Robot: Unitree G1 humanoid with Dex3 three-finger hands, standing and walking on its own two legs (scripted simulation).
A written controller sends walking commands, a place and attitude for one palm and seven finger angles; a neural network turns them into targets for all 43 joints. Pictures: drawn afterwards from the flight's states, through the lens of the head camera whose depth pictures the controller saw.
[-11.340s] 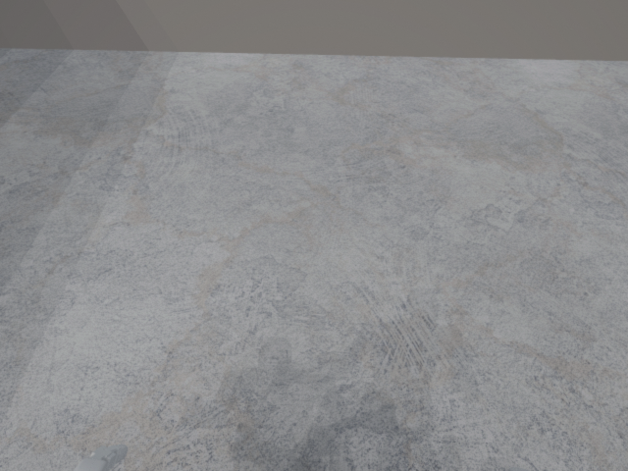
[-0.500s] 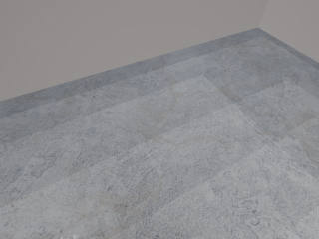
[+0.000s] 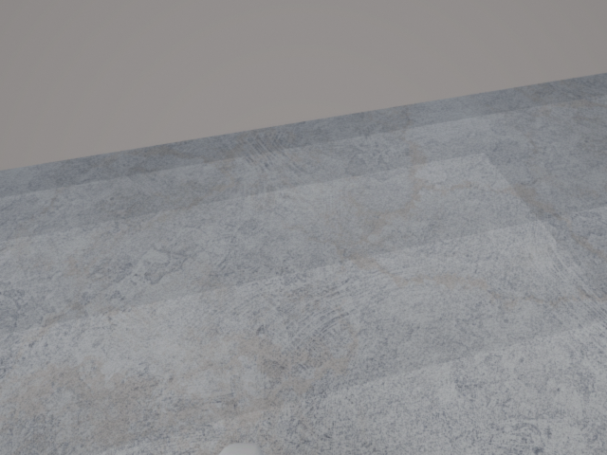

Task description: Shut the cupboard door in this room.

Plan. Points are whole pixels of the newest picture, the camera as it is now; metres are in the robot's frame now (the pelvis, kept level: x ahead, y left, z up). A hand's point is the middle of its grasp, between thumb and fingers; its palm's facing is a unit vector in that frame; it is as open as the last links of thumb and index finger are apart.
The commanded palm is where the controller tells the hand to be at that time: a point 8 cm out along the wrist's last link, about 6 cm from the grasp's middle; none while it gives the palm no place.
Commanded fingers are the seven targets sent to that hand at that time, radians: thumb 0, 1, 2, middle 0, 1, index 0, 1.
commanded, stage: turn or walk to find it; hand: left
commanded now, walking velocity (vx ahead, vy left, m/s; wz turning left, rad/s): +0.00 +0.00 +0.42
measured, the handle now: out of the picture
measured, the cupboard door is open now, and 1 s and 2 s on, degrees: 79 79 79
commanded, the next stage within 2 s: none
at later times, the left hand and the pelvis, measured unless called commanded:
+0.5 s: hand out of the picture +0.02 +0.28 -0.17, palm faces +0.21 -0.95 -0.23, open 7.4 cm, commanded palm none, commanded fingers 0.00 0.90 0.90 -0.20 -0.30 -0.20 -0.30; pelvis -0.02 +0.06 +0.01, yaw +10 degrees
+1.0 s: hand out of the picture -0.05 +0.18 -0.14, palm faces +0.41 -0.87 -0.27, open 7.4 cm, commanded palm none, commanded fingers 0.00 0.90 0.90 -0.20 -0.30 -0.20 -0.30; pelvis -0.05 -0.02 +0.00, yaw +24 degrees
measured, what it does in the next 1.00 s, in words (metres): steps on the spot, turning left: left foot, then right foot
